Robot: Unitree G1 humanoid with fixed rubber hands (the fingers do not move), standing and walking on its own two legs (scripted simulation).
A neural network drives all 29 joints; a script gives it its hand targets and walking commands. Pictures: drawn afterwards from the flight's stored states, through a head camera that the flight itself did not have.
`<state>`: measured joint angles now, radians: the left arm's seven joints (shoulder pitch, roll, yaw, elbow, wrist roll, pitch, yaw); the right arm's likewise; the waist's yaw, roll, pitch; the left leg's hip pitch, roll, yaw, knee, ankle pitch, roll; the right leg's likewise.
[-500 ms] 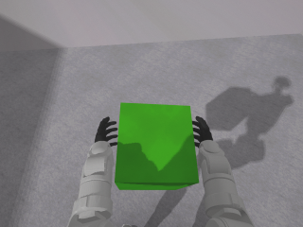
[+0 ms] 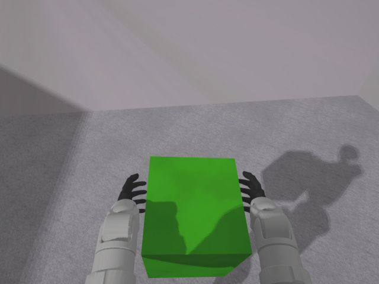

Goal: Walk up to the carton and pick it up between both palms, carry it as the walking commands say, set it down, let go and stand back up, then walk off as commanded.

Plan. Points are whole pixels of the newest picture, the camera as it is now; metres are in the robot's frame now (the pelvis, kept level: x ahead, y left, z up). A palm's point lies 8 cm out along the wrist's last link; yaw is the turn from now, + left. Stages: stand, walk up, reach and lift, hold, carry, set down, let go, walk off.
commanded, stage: reach and lift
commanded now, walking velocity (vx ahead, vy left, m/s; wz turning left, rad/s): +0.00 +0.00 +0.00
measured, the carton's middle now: (189, 220) +0.31 +0.01 -0.05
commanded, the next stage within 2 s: hold in 1.38 s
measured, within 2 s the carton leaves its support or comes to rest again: neither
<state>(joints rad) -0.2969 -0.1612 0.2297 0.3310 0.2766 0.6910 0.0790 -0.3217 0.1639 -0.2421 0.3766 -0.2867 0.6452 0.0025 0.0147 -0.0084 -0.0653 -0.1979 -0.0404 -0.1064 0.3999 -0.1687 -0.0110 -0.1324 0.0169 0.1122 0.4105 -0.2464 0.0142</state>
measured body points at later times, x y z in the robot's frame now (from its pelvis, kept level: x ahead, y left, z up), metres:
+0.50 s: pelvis +0.00 -0.01 +0.00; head -0.04 +0.00 +0.45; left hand +0.31 +0.15 +0.04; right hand +0.32 -0.14 +0.05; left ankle +0.03 +0.12 -0.74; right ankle -0.01 -0.14 -0.74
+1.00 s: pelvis -0.01 +0.00 +0.00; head -0.05 +0.01 +0.45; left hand +0.30 +0.14 +0.04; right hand +0.29 -0.15 +0.04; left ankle +0.03 +0.12 -0.74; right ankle -0.01 -0.14 -0.74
